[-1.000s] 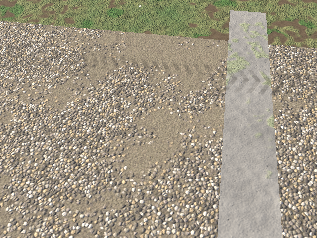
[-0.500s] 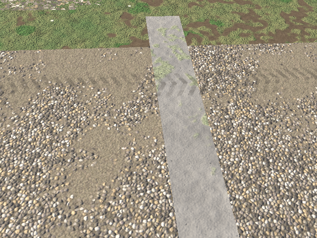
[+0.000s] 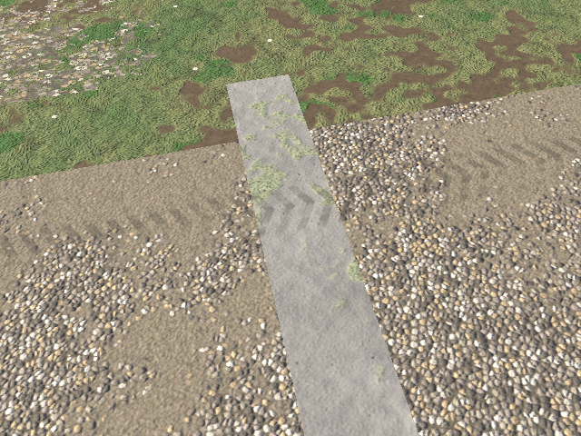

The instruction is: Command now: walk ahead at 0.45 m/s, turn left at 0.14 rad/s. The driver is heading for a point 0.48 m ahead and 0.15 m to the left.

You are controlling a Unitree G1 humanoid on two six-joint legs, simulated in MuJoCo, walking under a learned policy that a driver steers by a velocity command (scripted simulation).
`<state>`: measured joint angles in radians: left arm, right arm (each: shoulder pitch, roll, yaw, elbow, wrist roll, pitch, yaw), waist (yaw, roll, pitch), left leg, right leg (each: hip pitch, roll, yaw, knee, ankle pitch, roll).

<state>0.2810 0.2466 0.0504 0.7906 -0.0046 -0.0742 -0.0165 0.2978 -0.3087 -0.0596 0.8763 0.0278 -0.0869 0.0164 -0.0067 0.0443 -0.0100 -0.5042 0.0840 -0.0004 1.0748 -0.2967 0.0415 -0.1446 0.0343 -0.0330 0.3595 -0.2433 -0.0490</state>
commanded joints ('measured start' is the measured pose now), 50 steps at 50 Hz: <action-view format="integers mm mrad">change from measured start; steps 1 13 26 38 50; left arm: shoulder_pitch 2 84 22 -128 -190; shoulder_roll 127 198 157 148 118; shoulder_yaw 33 45 19 23 5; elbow -44 19 -126 -167 -140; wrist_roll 10 -2 20 32 24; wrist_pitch -22 -4 -31 -43 49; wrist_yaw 4 38 29 5 16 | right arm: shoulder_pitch -60 -315 -117 -41 52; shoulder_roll -52 -29 -104 -90 -17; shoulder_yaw -10 12 -33 -16 1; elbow -76 -251 -257 -168 -105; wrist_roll -3 -4 -28 -21 -33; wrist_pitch -5 0 5 51 128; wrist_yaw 11 62 4 -28 -44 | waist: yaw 20 46 50 3 -38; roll -141 -111 -31 46 -194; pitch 62 82 -8 -72 -95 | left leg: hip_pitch -287 -144 247 371 305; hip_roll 63 -76 75 36 -77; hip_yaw -53 64 -311 -252 -21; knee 10 -496 -847 -568 -451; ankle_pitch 137 298 552 542 -8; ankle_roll -16 50 285 118 -99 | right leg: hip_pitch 139 269 -432 -222 -191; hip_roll -256 -288 -148 -45 -194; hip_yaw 188 -101 102 71 225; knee -224 -121 758 92 -52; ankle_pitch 249 768 -75 337 23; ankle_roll -144 -70 93 28 -117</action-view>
